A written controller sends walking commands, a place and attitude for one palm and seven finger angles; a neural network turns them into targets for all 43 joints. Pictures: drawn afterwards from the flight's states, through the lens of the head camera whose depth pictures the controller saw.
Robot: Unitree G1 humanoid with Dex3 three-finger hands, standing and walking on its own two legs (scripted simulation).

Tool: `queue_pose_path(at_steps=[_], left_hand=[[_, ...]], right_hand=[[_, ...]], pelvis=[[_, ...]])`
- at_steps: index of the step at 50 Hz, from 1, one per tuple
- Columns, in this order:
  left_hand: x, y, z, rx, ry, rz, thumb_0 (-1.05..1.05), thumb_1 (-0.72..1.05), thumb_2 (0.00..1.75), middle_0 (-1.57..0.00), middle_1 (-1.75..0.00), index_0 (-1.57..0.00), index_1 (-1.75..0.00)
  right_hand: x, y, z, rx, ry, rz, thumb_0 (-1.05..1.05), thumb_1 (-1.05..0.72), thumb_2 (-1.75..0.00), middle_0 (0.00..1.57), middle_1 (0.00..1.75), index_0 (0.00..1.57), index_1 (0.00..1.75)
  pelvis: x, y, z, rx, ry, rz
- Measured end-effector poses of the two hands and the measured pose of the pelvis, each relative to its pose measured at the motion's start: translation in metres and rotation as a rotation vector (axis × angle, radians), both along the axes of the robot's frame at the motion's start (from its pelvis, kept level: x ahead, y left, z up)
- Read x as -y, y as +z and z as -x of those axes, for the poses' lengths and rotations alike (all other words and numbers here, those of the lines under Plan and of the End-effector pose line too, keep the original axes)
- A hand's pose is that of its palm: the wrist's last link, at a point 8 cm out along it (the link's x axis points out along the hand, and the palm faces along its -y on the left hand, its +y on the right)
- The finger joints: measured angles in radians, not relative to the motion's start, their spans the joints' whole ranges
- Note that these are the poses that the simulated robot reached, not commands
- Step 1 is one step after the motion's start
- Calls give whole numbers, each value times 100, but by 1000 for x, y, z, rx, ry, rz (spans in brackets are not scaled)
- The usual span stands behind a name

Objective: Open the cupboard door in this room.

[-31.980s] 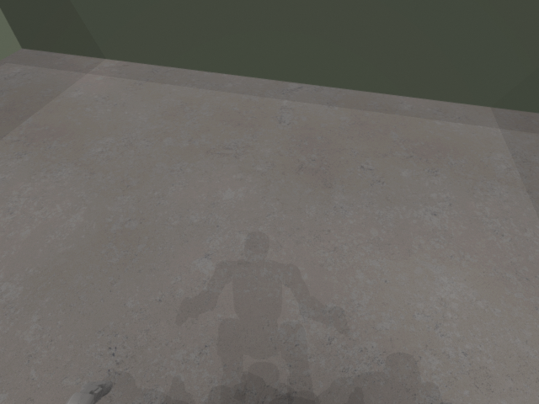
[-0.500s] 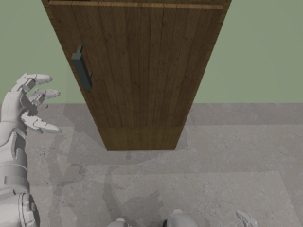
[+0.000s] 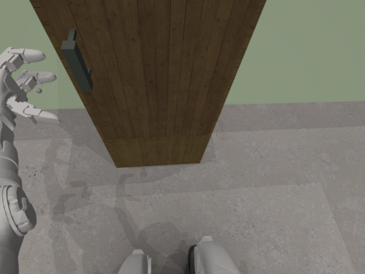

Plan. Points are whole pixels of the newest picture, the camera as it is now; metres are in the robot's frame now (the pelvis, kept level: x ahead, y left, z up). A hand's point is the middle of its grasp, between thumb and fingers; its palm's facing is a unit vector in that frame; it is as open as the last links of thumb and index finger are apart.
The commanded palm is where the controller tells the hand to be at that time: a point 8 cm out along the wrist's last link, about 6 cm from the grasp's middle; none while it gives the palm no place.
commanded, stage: move the hooked fingers beside the handle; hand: left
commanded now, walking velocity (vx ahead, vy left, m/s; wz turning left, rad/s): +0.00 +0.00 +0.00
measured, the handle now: (80, 61) +0.56 +0.20 +0.08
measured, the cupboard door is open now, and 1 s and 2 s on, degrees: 0 0 0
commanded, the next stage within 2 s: slide the fingers in behind the handle in 1.06 s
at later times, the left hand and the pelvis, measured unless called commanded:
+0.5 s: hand (50, 72) +0.52 +0.26 +0.08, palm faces +0.01 -1.00 -0.03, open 13.9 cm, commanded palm +0.50 +0.31 +0.08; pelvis +0.02 +0.01 +0.00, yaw -2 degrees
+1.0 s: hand (49, 77) +0.51 +0.26 +0.08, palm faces +0.02 -1.00 -0.01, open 14.0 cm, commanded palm +0.49 +0.31 +0.08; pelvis +0.02 +0.00 +0.00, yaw -1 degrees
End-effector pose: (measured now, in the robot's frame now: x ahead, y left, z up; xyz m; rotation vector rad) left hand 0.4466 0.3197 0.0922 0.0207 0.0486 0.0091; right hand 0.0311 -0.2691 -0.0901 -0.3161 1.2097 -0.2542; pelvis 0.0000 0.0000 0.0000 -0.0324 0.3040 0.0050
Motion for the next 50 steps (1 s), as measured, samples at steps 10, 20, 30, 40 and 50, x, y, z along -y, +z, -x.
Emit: queue_pose_path(at_steps=[10,20,30,40,50], left_hand=[[6,0,-34,-5,-6,7,-1,-50,30,-30,-120,-30,-120],[9,-2,-59,10,1,-1,-1,-50,30,-30,-120,-31,-121],[4,-15,-48,-32,15,9,-1,-50,30,-30,-120,-31,-121],[3,-7,-48,-3,9,6,-1,-50,30,-30,-120,-30,-120],[5,-14,-46,-17,15,11,-1,-50,30,-30,-120,-30,-120]], right_hand=[[-5,-1,30,-117,-44,3,1,-90,-90,20,30,21,30],[-11,2,40,-184,-82,-6,1,-90,-90,20,30,21,30],[-13,2,20,-176,-75,-27,1,-90,-90,20,30,21,30],[-6,1,-11,-115,-36,-7,1,-90,-90,20,30,21,30],[-7,-1,-12,-105,-29,-12,1,-90,-90,20,30,21,30]], pelvis=[[-4,-3,-4,-41,-3,8],[-6,-3,-13,-78,-18,12],[-5,1,-25,-68,-19,15],[-4,1,-26,-60,-3,21],[-3,-1,-23,-62,-5,17]])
